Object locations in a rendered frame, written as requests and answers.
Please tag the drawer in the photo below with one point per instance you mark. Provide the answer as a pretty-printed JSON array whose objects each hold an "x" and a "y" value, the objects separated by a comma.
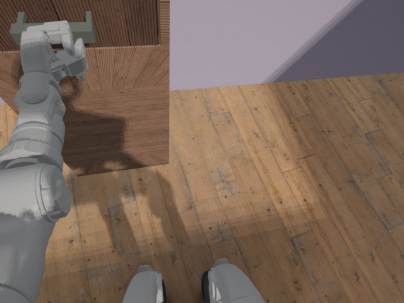
[{"x": 116, "y": 22}]

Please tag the left robot thigh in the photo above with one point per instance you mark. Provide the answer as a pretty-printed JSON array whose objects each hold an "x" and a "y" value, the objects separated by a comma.
[{"x": 145, "y": 287}]

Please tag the right robot thigh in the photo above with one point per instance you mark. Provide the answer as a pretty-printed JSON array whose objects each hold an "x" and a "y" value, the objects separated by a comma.
[{"x": 229, "y": 284}]

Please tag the robot thigh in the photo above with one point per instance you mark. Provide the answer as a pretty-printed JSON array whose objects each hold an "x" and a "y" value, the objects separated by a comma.
[
  {"x": 229, "y": 284},
  {"x": 145, "y": 287}
]

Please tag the robot left hand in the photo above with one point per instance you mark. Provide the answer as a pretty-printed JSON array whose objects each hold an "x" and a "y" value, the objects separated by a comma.
[{"x": 37, "y": 54}]

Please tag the robot left upper arm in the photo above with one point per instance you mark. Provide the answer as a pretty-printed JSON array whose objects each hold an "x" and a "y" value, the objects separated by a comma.
[{"x": 32, "y": 199}]

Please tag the cabinet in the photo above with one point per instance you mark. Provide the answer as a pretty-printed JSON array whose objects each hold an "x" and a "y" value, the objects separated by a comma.
[{"x": 117, "y": 118}]

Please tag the handle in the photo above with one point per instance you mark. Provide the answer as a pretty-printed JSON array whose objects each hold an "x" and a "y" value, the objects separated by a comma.
[{"x": 84, "y": 30}]

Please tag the robot left forearm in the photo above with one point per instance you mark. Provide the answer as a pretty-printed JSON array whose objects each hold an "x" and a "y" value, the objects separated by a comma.
[{"x": 38, "y": 135}]

